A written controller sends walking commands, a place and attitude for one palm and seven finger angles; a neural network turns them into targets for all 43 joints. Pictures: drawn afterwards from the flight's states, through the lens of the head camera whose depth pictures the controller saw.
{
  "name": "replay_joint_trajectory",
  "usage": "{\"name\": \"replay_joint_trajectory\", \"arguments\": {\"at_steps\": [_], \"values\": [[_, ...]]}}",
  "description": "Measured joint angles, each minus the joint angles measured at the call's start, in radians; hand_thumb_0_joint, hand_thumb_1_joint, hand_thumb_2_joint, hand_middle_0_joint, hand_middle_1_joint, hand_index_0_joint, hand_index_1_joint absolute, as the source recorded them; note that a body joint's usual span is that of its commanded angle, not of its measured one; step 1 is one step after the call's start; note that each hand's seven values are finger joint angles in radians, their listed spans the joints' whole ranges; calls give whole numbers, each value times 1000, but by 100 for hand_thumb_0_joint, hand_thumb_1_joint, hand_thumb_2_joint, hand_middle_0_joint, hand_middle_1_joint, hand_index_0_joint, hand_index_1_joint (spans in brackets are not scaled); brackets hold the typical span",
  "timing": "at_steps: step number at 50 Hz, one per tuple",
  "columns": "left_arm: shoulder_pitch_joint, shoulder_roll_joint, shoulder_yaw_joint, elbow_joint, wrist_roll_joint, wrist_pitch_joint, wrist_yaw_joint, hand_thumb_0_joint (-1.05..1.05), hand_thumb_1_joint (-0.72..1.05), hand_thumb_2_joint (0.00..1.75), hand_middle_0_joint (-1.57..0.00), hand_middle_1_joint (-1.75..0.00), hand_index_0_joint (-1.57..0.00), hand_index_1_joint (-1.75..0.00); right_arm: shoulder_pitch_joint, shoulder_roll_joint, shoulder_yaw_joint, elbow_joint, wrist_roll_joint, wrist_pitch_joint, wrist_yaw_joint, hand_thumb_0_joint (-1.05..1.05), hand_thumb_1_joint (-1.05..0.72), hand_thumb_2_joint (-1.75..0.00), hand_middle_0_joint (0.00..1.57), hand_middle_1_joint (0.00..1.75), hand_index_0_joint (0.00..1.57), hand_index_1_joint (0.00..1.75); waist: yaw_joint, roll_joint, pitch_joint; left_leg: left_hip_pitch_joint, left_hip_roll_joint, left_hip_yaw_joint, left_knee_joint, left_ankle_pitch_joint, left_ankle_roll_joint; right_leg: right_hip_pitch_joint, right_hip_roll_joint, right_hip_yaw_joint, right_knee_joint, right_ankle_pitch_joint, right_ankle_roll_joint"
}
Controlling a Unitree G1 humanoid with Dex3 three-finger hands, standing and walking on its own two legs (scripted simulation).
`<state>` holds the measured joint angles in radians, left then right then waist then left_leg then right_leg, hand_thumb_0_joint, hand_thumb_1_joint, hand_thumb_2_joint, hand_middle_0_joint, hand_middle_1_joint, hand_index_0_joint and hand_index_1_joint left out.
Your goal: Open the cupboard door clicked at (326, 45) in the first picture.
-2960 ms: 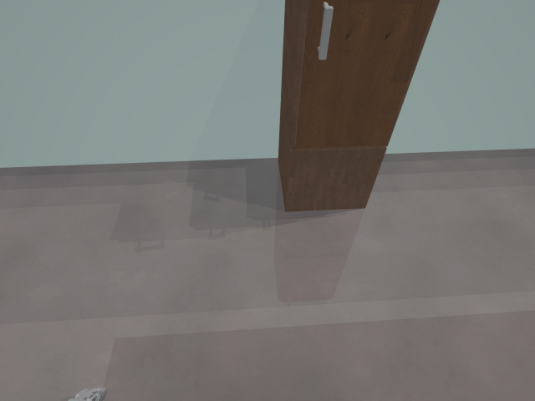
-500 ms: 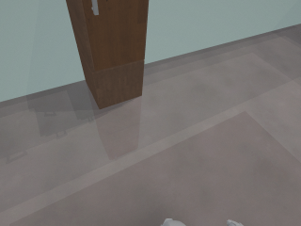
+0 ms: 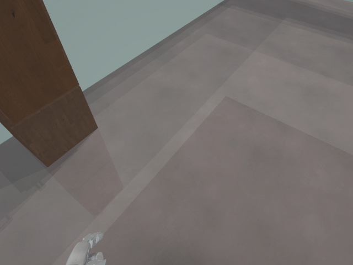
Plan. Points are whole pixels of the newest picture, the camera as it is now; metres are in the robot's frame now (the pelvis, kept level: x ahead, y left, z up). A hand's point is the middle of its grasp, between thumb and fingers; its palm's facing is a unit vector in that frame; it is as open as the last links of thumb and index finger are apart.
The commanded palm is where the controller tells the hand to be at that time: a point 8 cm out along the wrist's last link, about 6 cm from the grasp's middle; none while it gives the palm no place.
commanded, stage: walk to a spot facing it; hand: left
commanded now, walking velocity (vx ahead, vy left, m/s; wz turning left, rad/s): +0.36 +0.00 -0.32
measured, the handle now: out of the picture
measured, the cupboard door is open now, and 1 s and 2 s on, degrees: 0 0 0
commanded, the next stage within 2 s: turn to face it in 0.78 s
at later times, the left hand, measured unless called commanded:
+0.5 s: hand (93, 226) +0.25 +0.24 -0.16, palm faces -0.13 -0.98 -0.15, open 7.4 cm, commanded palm none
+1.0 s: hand (164, 127) +0.60 +0.05 -0.16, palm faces -0.44 -0.87 -0.21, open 7.4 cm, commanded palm none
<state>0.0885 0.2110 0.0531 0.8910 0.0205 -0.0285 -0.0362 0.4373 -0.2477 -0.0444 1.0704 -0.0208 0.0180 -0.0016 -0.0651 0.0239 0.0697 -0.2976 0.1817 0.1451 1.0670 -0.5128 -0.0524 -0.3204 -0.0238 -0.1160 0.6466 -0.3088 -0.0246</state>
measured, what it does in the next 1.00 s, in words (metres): walks ahead, turning right: left foot, then right foot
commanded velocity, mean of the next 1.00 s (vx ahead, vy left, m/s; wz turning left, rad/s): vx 0.27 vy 0.00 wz -0.30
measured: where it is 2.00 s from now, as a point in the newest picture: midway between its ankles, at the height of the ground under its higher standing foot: (195, 207)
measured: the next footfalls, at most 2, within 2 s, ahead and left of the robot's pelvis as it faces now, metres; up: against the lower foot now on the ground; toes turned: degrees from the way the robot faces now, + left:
left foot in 0.30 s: +0.27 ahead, +0.12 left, +0.00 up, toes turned +2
right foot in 0.90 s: +0.47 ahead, -0.17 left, +0.00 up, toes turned -33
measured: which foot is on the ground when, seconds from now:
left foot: up 0.00-0.28, down 0.30-0.90, up 0.92-1.00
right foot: down 0.00-0.32, up 0.34-0.88, down 0.90-1.00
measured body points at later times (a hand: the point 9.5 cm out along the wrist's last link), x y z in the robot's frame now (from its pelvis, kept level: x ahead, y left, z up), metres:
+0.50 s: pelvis +0.21 +0.05 +0.02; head +0.22 +0.08 +0.47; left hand +0.26 +0.29 -0.15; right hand +0.21 -0.20 -0.11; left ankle +0.23 +0.12 -0.72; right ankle +0.14 -0.09 -0.61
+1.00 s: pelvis +0.41 -0.06 +0.00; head +0.45 -0.08 +0.44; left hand +0.63 +0.09 -0.14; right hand +0.26 -0.23 -0.16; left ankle +0.35 +0.12 -0.61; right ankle +0.43 -0.15 -0.72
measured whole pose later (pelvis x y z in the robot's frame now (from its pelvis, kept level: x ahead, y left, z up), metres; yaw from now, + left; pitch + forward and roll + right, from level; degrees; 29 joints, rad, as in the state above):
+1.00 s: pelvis +0.41 -0.06 +0.00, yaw -26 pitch +0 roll +0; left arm 0.09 0.19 0.06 0.95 0.02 -0.06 0.00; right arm 0.37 -0.14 -0.04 1.08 -0.01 -0.01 -0.02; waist -0.05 0.00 0.11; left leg -0.35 0.15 0.08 1.33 -0.46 -0.04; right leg -0.40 0.01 -0.16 0.66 -0.26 -0.09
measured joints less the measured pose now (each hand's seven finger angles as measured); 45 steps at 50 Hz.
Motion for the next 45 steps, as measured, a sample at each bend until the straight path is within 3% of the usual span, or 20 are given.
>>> {"name": "replay_joint_trajectory", "arguments": {"at_steps": [3,7,11,14,15,16,19,21,25,31,36,39,42,44,45], "values": [[56,-13,-8,29,2,-5,17,0,91,90,-20,-30,-20,-30,-60,3,-6,-19,-7,2,4,1,-91,-90,20,30,20,30,10,-5,-17,-131,-14,-44,90,91,-5,67,21,31,-80,-3,5],[130,-17,-5,86,7,-6,28,0,92,90,-20,-30,-20,-30,-143,24,-8,-83,-10,-19,14,1,-91,-90,20,30,20,30,19,-13,-39,-235,-16,-55,-41,196,-18,144,35,65,-177,12,7],[192,-4,-2,129,11,-8,27,0,92,90,-20,-30,-20,-30,-214,48,-4,-124,-7,-37,28,0,-91,-90,20,30,20,30,51,-23,-47,-243,-33,-51,-235,262,-12,207,40,97,-210,-16,23],[236,6,4,152,12,-4,28,0,92,90,-20,-30,-20,-30,-248,59,1,-141,-3,-53,32,0,-91,-90,20,30,20,30,77,-32,-49,-182,-61,-37,-376,285,0,249,35,116,-189,-72,44],[253,8,7,157,10,-2,28,0,92,90,-20,-30,-20,-30,-253,58,4,-147,-4,-64,31,0,-90,-90,20,30,20,30,84,-35,-51,-144,-71,-29,-431,290,5,252,33,126,-155,-105,50],[263,13,12,165,7,3,29,0,91,90,-20,-30,-20,-30,-263,64,6,-148,-8,-77,27,0,-90,-90,20,30,20,30,85,-49,-47,-132,-81,-15,-424,290,35,230,22,138,-77,-141,38],[264,17,20,188,4,27,28,0,91,90,-20,-30,-20,-30,-266,80,20,-148,-14,-95,11,0,-90,-90,20,30,20,30,88,-63,-39,-93,-78,30,-378,234,98,70,26,146,347,-176,4],[253,18,27,191,10,33,20,0,91,90,-20,-30,-20,-30,-242,94,23,-133,-13,-96,1,0,-90,-90,20,30,20,30,85,-66,-42,-33,-83,53,-433,234,102,-31,10,119,519,-88,-1],[226,3,37,159,17,36,12,0,91,90,-20,-30,-20,-30,-179,101,3,-86,-1,-102,-24,-1,-93,-90,21,30,20,30,90,-67,-51,82,-102,101,-576,252,101,-186,-30,93,590,52,16],[177,-21,47,126,22,53,2,0,91,90,-20,-30,-19,-30,-85,97,1,-25,3,-100,-25,-1,-93,-90,21,30,20,30,79,-72,-49,203,-122,165,-685,228,93,-317,-77,77,519,164,48],[114,-33,43,117,22,65,-7,0,91,90,-20,-30,-19,-30,-21,111,4,9,-2,-96,-24,0,-92,-90,20,30,20,30,49,-64,-21,293,-115,214,-710,169,66,-316,-94,28,320,170,50],[65,-37,37,105,20,63,-9,0,91,90,-20,-30,-19,-30,8,117,6,21,-8,-90,-22,0,-91,-90,20,30,20,30,23,-51,4,341,-99,245,-701,120,38,-286,-80,-3,183,147,32],[17,-38,31,82,19,47,-11,0,91,90,-20,-30,-19,-30,33,118,4,30,-9,-80,-19,0,-91,-90,20,30,20,30,7,-28,29,375,-63,277,-649,51,2,-237,-37,-39,75,103,-7],[3,-29,27,61,20,20,-10,0,91,90,-20,-30,-19,-30,53,122,3,36,-4,-68,-13,0,-90,-90,21,30,20,30,10,-24,38,357,-16,284,-498,-2,-14,-160,-1,-66,-12,113,-38],[0,-21,25,52,20,2,-7,0,91,90,-20,-30,-20,-30,59,125,4,37,3,-59,-8,0,-90,-90,21,30,20,30,18,-29,35,304,10,252,-344,7,-6,-145,6,-63,-14,138,-65]]}}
